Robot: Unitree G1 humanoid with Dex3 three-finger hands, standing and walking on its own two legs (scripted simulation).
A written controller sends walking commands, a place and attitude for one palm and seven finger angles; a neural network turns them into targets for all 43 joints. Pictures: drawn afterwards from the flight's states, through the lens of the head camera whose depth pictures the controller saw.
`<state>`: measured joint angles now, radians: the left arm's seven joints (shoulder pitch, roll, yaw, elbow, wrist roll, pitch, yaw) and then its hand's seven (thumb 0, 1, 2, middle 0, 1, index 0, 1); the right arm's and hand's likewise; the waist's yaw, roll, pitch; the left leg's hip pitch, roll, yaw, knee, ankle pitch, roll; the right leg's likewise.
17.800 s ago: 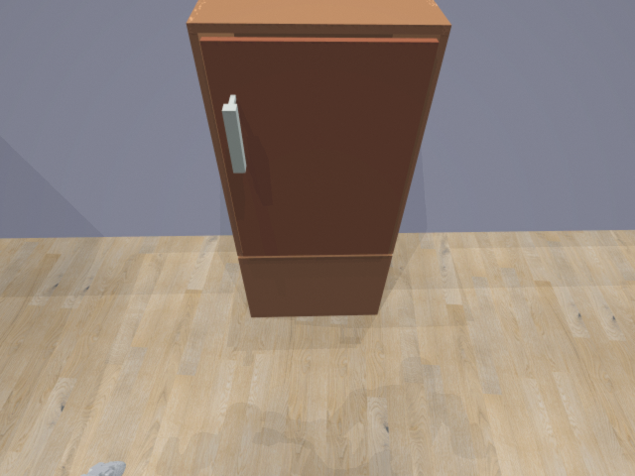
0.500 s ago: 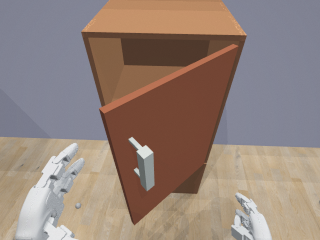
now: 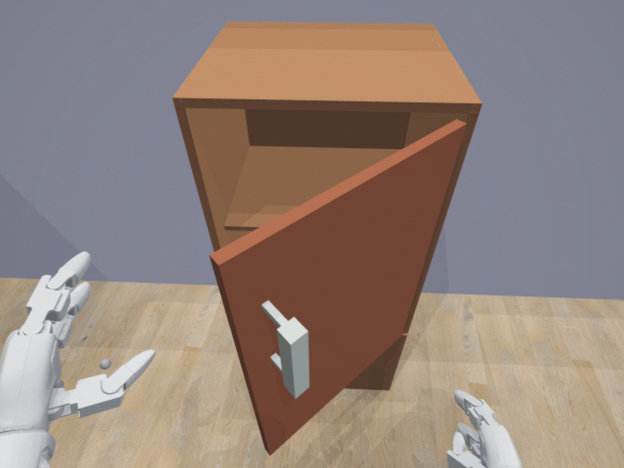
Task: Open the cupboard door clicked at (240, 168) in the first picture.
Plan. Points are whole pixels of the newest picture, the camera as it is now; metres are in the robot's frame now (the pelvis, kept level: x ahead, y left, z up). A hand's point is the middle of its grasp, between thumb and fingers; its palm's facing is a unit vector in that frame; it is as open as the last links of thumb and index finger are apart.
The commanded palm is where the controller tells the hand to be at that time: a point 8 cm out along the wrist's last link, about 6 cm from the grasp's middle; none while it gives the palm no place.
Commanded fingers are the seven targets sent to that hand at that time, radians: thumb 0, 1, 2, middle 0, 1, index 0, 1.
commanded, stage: draw the hand back to the body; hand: left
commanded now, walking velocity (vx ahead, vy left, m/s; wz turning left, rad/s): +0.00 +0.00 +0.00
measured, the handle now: (284, 349) +0.26 +0.07 +0.04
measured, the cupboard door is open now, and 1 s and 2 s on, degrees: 44 44 44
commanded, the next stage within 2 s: step back with the hand held close in 0.60 s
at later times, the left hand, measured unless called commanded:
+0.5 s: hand (110, 325) +0.20 +0.23 +0.16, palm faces +0.41 -0.82 -0.39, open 7.5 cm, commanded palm +0.15 +0.28 +0.18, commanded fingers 0.00 0.90 0.90 -0.20 -0.30 -0.20 -0.30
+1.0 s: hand (104, 339) +0.19 +0.23 +0.15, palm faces +0.35 -0.81 -0.48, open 7.4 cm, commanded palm +0.13 +0.27 +0.18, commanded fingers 0.00 0.90 0.90 -0.20 -0.30 -0.20 -0.30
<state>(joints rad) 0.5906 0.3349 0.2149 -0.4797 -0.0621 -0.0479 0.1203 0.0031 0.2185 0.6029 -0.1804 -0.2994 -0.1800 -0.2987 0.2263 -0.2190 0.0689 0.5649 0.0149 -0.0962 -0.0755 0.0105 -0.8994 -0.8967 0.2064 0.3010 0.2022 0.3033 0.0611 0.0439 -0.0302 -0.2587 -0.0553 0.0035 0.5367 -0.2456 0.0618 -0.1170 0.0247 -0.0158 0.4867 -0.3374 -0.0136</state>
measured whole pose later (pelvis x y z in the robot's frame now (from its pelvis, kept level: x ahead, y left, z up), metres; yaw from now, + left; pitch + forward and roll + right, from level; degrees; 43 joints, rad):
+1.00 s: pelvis -0.01 -0.03 +0.01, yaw -1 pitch -1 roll -1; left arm 0.56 0.40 0.37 -0.46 -0.07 -0.10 0.10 0.02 0.89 0.89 -0.21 -0.30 -0.21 -0.30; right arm 0.16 -0.25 -0.01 0.55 0.03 0.06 -0.08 0.01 -0.90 -0.90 0.21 0.30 0.20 0.30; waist 0.02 0.05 0.01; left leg -0.27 -0.01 -0.01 0.47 -0.19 0.03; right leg -0.13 0.07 -0.02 0.41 -0.27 -0.04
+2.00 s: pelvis -0.19 +0.04 +0.00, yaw +1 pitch +0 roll -2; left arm 0.55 0.42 0.39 -0.59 -0.04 -0.20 0.14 0.02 0.89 0.90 -0.21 -0.30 -0.21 -0.30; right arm 0.20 -0.18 0.02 0.63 0.00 -0.03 -0.05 0.01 -0.90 -0.90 0.21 0.30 0.20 0.30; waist 0.06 -0.06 -0.04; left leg -0.49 -0.02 0.02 0.83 -0.34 -0.02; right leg -0.22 0.03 0.01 0.53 -0.32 0.00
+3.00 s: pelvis -0.23 +0.06 -0.01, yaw +3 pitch +0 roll +0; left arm 0.25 0.23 0.07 0.57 0.04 0.03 0.02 0.01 0.91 0.90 -0.19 -0.30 -0.19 -0.30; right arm 0.18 -0.25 -0.02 0.85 -0.03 0.02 0.00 0.01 -0.90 -0.90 0.20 0.30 0.20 0.30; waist -0.01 0.04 0.01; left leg -0.34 0.00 0.01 0.68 -0.35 0.00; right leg -0.20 0.01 -0.09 0.66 -0.45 -0.05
